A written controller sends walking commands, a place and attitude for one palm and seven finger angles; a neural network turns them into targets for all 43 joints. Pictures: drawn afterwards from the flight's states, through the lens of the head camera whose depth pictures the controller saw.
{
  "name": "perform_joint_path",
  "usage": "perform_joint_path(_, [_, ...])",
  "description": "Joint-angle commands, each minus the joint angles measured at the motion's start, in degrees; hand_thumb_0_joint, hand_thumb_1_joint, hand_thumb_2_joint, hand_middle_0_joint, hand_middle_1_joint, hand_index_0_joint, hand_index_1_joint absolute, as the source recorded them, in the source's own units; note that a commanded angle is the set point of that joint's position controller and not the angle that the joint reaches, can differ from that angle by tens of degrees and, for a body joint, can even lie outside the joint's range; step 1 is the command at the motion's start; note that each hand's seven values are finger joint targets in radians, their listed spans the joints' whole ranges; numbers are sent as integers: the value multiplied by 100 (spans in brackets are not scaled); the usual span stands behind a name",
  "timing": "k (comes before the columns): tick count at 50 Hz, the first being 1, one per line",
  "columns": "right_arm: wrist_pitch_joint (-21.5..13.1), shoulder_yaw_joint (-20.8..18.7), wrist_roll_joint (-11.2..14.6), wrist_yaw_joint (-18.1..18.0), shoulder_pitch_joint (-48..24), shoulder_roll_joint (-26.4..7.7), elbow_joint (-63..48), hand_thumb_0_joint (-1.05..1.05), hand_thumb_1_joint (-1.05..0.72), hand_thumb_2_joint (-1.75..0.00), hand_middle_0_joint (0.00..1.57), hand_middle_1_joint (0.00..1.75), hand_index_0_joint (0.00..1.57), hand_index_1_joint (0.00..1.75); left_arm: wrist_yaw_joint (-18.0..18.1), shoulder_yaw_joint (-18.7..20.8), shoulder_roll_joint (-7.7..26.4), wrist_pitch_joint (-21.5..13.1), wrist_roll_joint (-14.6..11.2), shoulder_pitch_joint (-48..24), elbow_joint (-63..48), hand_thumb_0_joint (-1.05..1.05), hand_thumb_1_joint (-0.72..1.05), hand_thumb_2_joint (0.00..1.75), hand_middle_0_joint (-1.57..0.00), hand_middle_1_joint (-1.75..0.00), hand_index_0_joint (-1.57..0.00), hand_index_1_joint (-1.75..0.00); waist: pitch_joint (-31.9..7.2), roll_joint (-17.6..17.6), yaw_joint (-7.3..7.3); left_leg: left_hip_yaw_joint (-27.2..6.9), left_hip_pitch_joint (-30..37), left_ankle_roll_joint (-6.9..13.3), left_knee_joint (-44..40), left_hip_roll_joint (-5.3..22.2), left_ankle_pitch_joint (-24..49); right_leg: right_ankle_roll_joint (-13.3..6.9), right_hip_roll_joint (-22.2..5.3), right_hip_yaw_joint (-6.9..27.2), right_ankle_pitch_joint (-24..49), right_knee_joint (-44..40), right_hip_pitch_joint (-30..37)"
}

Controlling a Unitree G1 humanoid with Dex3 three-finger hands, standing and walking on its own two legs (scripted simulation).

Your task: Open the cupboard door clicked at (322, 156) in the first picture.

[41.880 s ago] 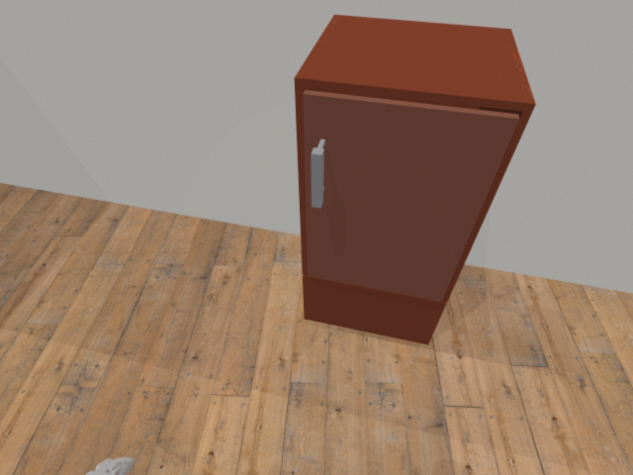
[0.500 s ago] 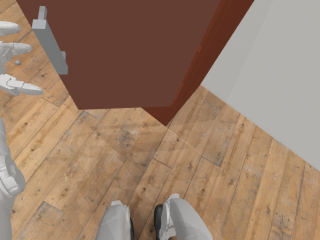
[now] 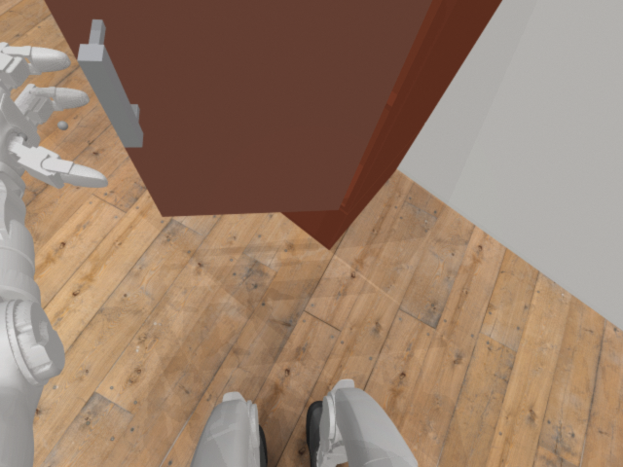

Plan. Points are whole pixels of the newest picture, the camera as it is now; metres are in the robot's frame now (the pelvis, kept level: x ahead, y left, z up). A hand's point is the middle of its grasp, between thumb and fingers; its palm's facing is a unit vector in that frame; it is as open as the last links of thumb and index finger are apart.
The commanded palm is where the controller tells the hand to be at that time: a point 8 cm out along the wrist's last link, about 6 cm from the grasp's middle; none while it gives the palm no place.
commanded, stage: slide the fingers in behind the handle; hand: left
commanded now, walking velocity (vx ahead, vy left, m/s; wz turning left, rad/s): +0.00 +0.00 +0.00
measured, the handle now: (117, 89) +0.57 +0.22 +0.04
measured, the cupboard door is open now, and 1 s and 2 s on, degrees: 44 44 45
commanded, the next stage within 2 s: close the thumb around the handle in 1.70 s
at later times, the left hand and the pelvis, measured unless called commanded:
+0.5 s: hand (91, 129) +0.50 +0.23 +0.05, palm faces +0.03 -1.00 -0.03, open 14.0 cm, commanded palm +0.48 +0.26 +0.04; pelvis +0.00 -0.01 +0.00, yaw +0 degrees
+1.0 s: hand (130, 127) +0.51 +0.19 +0.05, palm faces +0.03 -1.00 -0.02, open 14.0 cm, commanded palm +0.48 +0.23 +0.04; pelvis +0.01 -0.01 +0.00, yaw +0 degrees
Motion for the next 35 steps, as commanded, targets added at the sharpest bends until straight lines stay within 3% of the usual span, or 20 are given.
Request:
perform_joint_path(1, [-78, -435, -4, -139, 1095, -1213, -258, 0, -90, -90, 20, 30, 20, 30, 39, 59, 1261, -200, -94, -2071, -904, 0, -50, 30, -30, -120, -30, -120, -2674, 909, -200, -952, 2510, -466, -875, 145, 2966, 36, 125, 437, 1079, -395, 693])
perform_joint_path(3, [-84, -455, -37, -122, 1104, -1219, -265, 0, -90, -90, 20, 30, 20, 30, 138, 353, 1680, -330, -11, -2128, -1149, 0, -50, 30, -30, -120, -30, -120, -2985, 1048, -98, -948, 2626, -518, -820, 153, 3178, 31, 122, 465, 1180, -340, 800])
perform_joint_path(5, [-103, -469, -50, -96, 1087, -1188, -298, 0, -90, -90, 20, 30, 20, 30, 232, 468, 1787, -500, -25, -2202, -1483, 0, -50, 30, -30, -120, -30, -120, -3277, 1008, -60, -880, 2634, -488, -766, 135, 3199, 38, 135, 529, 1339, -345, 1068])
perform_joint_path(8, [-114, -451, -56, -79, 1053, -1168, -282, 0, -90, -90, 20, 30, 20, 30, 294, 476, 1790, -583, -1, -2180, -1444, 0, -50, 30, -30, -120, -30, -120, -3191, 1123, -64, -828, 2477, -468, -740, 126, 3156, 26, 134, 550, 1404, -312, 1163])
perform_joint_path(10, [-92, -445, -31, -53, 1039, -1142, -302, 0, -90, -90, 20, 30, 20, 30, 293, 307, 1507, -525, -13, -2002, -1345, 0, -50, 30, -30, -120, -30, -120, -2991, 1130, -54, -798, 2450, -440, -811, 117, 2990, 33, 133, 550, 1310, -381, 1145])
perform_joint_path(12, [-76, -458, -25, -57, 1058, -1161, -302, 0, -90, -90, 20, 30, 20, 30, 255, 330, 1532, -453, -27, -1922, -1344, 0, -50, 30, -30, -120, -30, -120, -3142, 1147, -42, -765, 2508, -421, -800, 120, 3079, 37, 139, 563, 1417, -389, 1237])
perform_joint_path(13, [-71, -458, -17, -65, 1066, -1176, -307, 0, -90, -90, 20, 30, 20, 30, 243, 401, 1624, -394, -29, -1847, -1271, 0, -50, 30, -30, -120, -30, -120, -3094, 978, -42, -752, 2359, -389, -811, 113, 2966, 45, 139, 571, 1434, -403, 1339])
perform_joint_path(15, [-51, -428, 8, -82, 1043, -1146, -324, 0, -90, -90, 20, 30, 20, 30, 243, 260, 1468, -298, -34, -1879, -1200, 0, -50, 30, -30, -120, -30, -120, -2823, 789, -94, -712, 2135, -324, -864, 91, 2722, 61, 127, 589, 1406, -458, 1418])
perform_joint_path(17, [-70, -442, 3, -73, 1050, -1117, -317, 0, -90, -90, 20, 30, 20, 30, 248, 105, 1239, -335, -63, -1972, -1395, 0, -50, 30, -30, -120, -30, -120, -2952, 1056, -87, -734, 2434, -359, -872, 106, 2905, 47, 132, 574, 1425, -458, 1275])
perform_joint_path(18, [-73, -458, -12, -70, 1057, -1132, -306, 0, -90, -90, 20, 30, 20, 30, 272, 221, 1354, -375, -77, -1972, -1490, 0, -50, 30, -30, -120, -30, -120, -3033, 1118, -45, -748, 2493, -388, -857, 113, 3000, 41, 125, 570, 1446, -446, 1269])
perform_joint_path(20, [-83, -474, -10, -61, 1036, -1111, -283, 0, -90, -90, 20, 30, 20, 30, 321, 126, 1166, -445, -118, -1965, -1546, 0, -50, 30, -30, -120, -30, -120, -3068, 936, -104, -753, 2509, -376, -837, 110, 2954, 56, 133, 576, 1443, -461, 1254])
perform_joint_path(21, [-88, -476, -18, -73, 1057, -1116, -285, 0, -90, -90, 20, 30, 20, 30, 348, 219, 1253, -486, -131, -1933, -1509, 0, -50, 30, -30, -120, -30, -120, -2972, 876, -94, -761, 2489, -378, -818, 116, 3030, 34, 142, 559, 1488, -432, 1238])
perform_joint_path(22, [-94, -457, -20, -58, 1035, -1089, -255, 0, -90, -90, 20, 30, 20, 30, 347, 31, 1044, -495, -125, -2080, -1470, 0, -50, 30, -30, -120, -30, -120, -2939, 904, -161, -746, 2456, -370, -825, 109, 2942, 52, 144, 577, 1461, -443, 1227])
perform_joint_path(23, [-91, -479, -22, -65, 1051, -1111, -228, 0, -90, -90, 20, 30, 20, 30, 388, 193, 1192, -496, -104, -1974, -1327, 0, -50, 30, -30, -120, -30, -120, -2853, 808, -108, -742, 2347, -367, -830, 106, 2845, 43, 133, 572, 1408, -443, 1252])
perform_joint_path(26, [-102, -481, -33, -47, 1030, -1072, -267, 0, -90, -90, 20, 30, 20, 30, 448, -93, 846, -534, -61, -2073, -1494, 0, -50, 30, -30, -120, -30, -120, -2928, 1076, -117, -771, 2586, -405, -832, 101, 3045, 20, 124, 545, 1396, -390, 1078])
perform_joint_path(28, [-84, -507, -41, -28, 1054, -1081, -222, 0, -90, -90, 20, 30, 20, 30, 502, -62, 850, -549, -38, -1974, -1525, 0, -50, 30, -30, -120, -30, -120, -3062, 1051, -70, -827, 2804, -477, -836, 136, 3351, 36, 128, 525, 1470, -400, 1061])
perform_joint_path(29, [-85, -509, -38, -12, 1034, -1050, -244, 0, -90, -90, 20, 30, 20, 30, 521, -178, 669, -538, -43, -1952, -1507, 0, -50, 30, -30, -120, -30, -120, -3070, 1010, -98, -781, 2756, -448, -824, 120, 3273, 48, 127, 544, 1487, -422, 1111])
perform_joint_path(32, [-68, -495, -40, -9, 1027, -1059, -254, 0, -90, -90, 20, 30, 20, 30, 626, -61, 752, -516, -38, -1869, -1315, 0, -50, 30, -30, -120, -30, -120, -2951, 713, -91, -738, 2457, -393, -842, 88, 2994, 52, 130, 563, 1498, -419, 1284])
perform_joint_path(33, [-71, -491, -25, -16, 987, -1039, -236, 0, -90, -90, 20, 30, 20, 30, 634, -182, 649, -500, -2, -1991, -1233, 0, -50, 30, -30, -120, -30, -120, -2762, 664, -174, -706, 2304, -362, -838, 80, 2787, 62, 120, 579, 1431, -440, 1230])
perform_joint_path(35, [-91, -494, -36, -19, 984, -1040, -242, 0, -90, -90, 20, 30, 20, 30, 674, -157, 716, -539, 36, -2138, -1373, 0, -50, 30, -30, -120, -30, -120, -2809, 728, -155, -687, 2241, -345, -864, 58, 2617, 56, 109, 615, 1393, -447, 1342])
